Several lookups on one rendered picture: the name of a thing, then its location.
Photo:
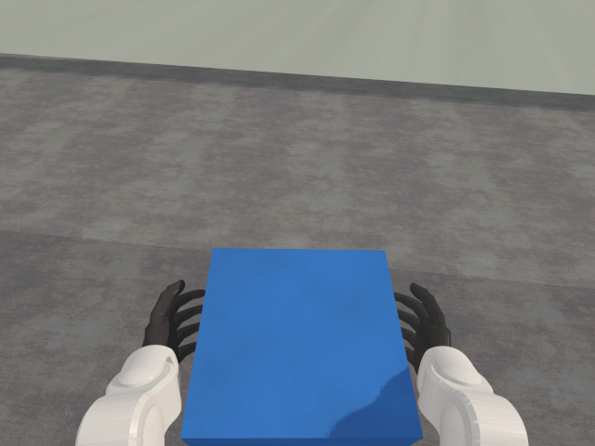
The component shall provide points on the robot left hand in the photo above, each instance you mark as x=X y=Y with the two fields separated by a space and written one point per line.
x=165 y=320

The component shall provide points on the right robot forearm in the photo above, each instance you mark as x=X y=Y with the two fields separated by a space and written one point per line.
x=461 y=404

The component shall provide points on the left robot forearm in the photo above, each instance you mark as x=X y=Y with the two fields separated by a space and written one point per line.
x=140 y=404

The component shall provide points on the carton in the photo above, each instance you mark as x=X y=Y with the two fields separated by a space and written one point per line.
x=300 y=347

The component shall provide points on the robot right hand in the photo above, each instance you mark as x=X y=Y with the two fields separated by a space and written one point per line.
x=429 y=324

